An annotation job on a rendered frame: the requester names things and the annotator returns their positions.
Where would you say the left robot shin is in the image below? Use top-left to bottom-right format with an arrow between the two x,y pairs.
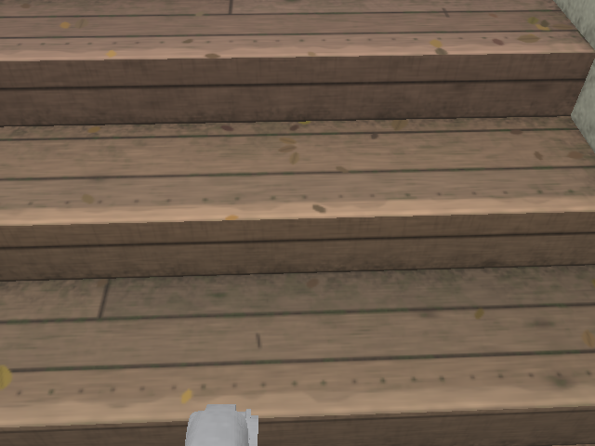
185,411 -> 201,442

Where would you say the robot left thigh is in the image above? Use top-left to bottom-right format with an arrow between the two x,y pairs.
185,404 -> 258,446

